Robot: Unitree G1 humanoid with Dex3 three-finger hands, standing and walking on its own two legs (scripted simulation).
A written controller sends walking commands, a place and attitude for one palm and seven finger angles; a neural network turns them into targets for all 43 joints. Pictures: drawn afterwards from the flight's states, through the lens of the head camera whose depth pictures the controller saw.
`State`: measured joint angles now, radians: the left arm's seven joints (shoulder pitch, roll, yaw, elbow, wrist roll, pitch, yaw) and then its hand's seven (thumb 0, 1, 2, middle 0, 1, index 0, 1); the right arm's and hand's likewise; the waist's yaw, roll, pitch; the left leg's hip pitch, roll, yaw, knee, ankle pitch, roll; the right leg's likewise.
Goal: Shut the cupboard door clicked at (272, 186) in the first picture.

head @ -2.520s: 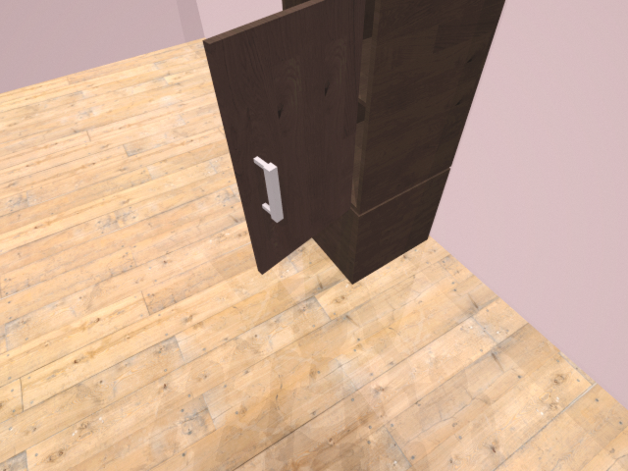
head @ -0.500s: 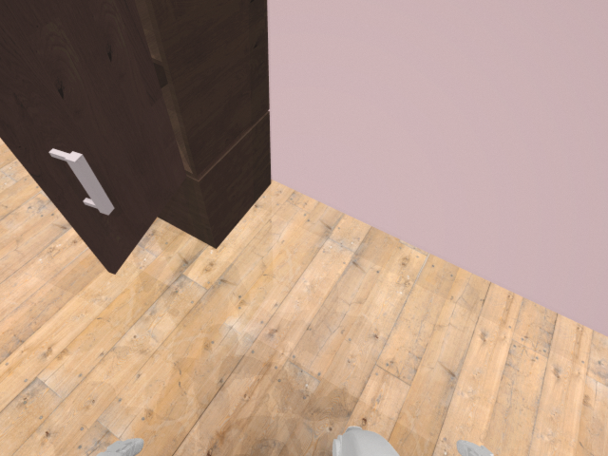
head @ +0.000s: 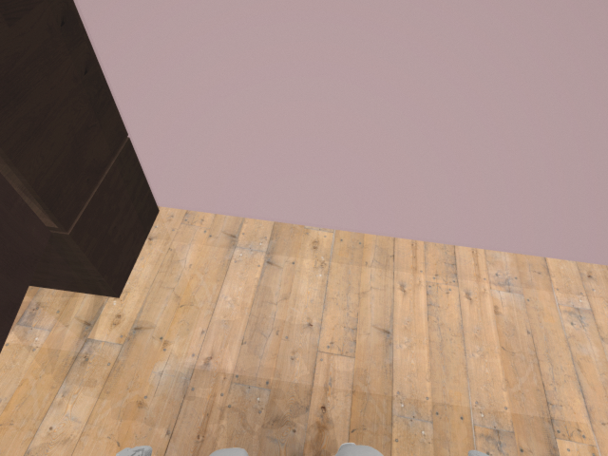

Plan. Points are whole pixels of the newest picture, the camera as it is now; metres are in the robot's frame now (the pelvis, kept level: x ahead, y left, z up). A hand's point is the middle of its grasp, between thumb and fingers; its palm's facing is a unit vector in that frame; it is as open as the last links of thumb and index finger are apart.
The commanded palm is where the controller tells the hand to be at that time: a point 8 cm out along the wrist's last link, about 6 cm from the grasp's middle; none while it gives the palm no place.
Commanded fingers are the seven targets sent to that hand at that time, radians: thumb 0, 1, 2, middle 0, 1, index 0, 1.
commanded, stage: walk around to get in front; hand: left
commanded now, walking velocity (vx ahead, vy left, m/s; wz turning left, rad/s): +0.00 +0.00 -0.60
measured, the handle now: out of the picture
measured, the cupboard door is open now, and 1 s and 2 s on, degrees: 100 100 100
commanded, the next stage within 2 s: none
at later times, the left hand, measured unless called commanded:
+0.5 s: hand out of the picture +0.14 +0.14 -0.15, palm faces -0.29 -0.92 -0.25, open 7.4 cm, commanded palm none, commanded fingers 0.00 0.90 0.90 -0.20 -0.30 -0.20 -0.30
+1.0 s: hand (267, 397) +0.22 +0.06 -0.15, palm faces -0.56 -0.78 -0.28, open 7.4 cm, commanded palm none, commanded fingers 0.00 0.90 0.90 -0.20 -0.30 -0.20 -0.30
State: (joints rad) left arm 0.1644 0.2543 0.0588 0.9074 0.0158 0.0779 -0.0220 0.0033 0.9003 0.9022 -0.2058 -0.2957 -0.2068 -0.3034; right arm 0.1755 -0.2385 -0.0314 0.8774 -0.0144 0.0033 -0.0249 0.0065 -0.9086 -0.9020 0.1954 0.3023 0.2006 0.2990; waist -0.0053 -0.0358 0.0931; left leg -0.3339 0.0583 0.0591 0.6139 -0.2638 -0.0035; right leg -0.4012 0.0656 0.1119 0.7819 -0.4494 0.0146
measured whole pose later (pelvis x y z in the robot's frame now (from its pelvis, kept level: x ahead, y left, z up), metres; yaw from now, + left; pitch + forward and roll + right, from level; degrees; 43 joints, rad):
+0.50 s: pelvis +0.01 -0.04 +0.01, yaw -18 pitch +1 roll +1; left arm 0.19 0.24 0.06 0.91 0.02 0.05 -0.01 0.00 0.90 0.90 -0.21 -0.30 -0.21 -0.30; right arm 0.13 -0.25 -0.05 0.89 0.00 0.05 -0.02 0.01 -0.91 -0.90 0.19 0.30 0.20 0.30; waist 0.01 -0.03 0.11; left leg -0.44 0.05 0.05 0.88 -0.43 -0.09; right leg -0.27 0.03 0.09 0.52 -0.26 -0.02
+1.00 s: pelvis +0.01 -0.06 +0.00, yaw -35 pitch +1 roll +0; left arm 0.14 0.26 0.06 0.89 0.02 0.04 -0.03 0.00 0.90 0.90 -0.20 -0.30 -0.20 -0.30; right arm 0.20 -0.28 -0.05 0.91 -0.01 0.06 -0.02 0.01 -0.91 -0.90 0.20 0.30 0.20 0.30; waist 0.00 0.03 0.11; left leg -0.41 0.13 0.08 0.94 -0.53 -0.07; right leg -0.30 0.00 -0.02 0.61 -0.32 -0.01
